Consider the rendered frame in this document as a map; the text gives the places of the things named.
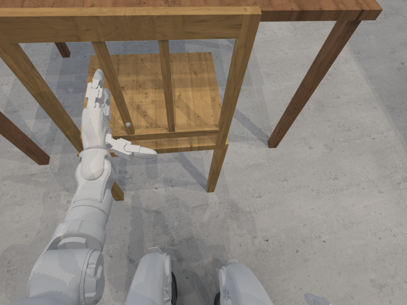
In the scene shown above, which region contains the robot right thigh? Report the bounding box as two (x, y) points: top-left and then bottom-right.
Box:
(219, 264), (273, 305)

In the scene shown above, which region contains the robot left forearm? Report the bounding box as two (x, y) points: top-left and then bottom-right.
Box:
(27, 148), (116, 297)

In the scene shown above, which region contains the chair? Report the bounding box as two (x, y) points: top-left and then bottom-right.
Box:
(0, 6), (262, 201)

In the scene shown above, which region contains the robot left shin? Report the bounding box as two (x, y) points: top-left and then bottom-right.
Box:
(139, 247), (172, 305)

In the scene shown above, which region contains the table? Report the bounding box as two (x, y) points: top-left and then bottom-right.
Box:
(0, 0), (383, 165)

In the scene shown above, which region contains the robot left upper arm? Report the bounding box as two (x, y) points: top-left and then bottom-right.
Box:
(7, 248), (105, 305)

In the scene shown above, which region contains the robot left hand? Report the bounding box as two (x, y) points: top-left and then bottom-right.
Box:
(81, 69), (158, 161)

